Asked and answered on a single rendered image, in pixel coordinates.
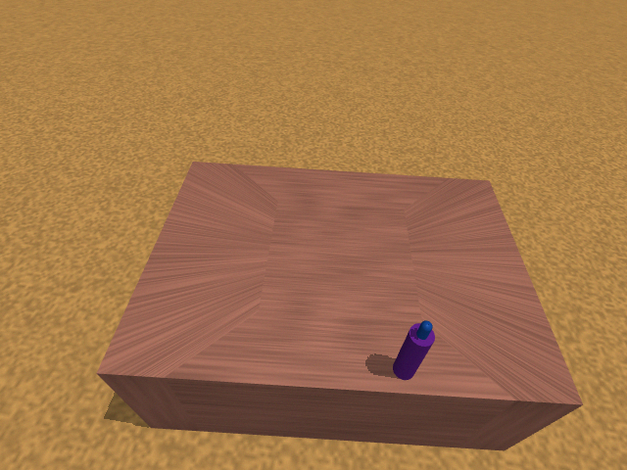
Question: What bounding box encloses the bottle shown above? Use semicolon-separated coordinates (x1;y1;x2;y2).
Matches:
393;320;435;380

